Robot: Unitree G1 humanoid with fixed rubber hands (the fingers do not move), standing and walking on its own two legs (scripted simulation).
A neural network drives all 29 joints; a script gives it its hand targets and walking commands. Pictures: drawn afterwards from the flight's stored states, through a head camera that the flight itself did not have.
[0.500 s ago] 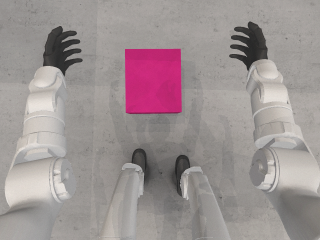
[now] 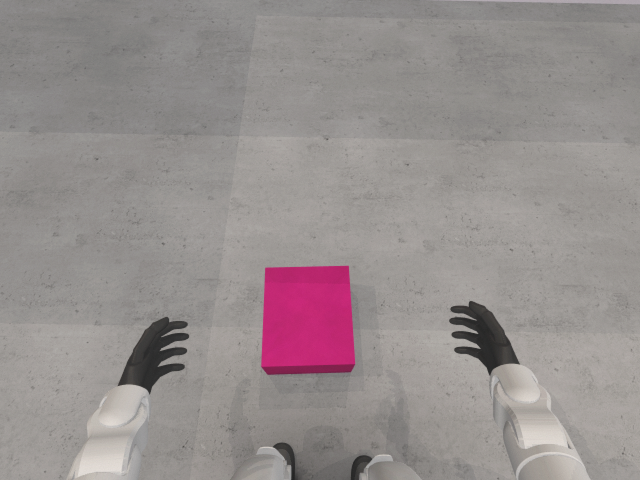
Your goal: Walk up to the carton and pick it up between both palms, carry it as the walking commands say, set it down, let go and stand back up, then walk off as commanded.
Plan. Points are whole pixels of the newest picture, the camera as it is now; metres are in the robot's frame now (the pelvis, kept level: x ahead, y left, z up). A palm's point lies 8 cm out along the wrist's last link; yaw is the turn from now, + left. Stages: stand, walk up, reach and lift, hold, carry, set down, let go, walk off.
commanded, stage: let go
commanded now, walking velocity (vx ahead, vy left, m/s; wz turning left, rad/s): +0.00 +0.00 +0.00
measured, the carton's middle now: (308, 320) +0.48 +0.04 -0.68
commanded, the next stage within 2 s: stand in 0.68 s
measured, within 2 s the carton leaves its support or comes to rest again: neither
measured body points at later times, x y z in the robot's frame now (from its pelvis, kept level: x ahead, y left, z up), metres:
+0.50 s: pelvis +0.02 -0.01 +0.02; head +0.02 -0.01 +0.47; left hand +0.19 +0.23 -0.05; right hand +0.19 -0.24 -0.05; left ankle +0.02 +0.11 -0.72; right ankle -0.01 -0.11 -0.72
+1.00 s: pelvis +0.03 +0.00 +0.02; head +0.04 +0.01 +0.47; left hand +0.18 +0.29 -0.07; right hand +0.17 -0.30 -0.06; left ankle +0.02 +0.11 -0.72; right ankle -0.01 -0.11 -0.72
